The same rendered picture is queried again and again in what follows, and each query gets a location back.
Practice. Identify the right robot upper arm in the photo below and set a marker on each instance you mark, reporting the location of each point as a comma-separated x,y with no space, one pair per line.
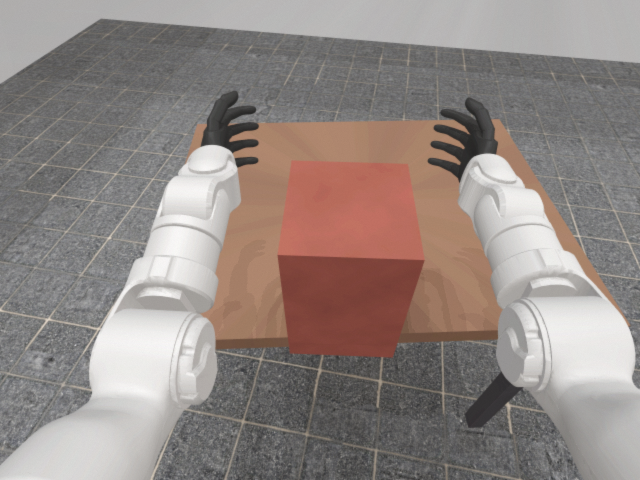
575,356

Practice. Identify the carton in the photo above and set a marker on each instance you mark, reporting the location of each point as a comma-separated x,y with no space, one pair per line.
350,255

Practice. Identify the table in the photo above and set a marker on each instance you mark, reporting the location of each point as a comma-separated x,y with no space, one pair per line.
453,299

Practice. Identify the right robot hand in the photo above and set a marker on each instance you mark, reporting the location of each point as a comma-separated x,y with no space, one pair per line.
479,141

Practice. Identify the left robot upper arm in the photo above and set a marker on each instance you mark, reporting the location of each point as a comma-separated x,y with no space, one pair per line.
148,367

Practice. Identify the robot left forearm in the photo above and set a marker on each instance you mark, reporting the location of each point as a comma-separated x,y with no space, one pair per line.
177,270

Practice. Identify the left robot hand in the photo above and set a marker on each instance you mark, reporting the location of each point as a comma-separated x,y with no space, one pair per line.
219,133

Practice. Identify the robot right forearm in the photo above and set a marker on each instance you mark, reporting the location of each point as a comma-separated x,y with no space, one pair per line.
524,253

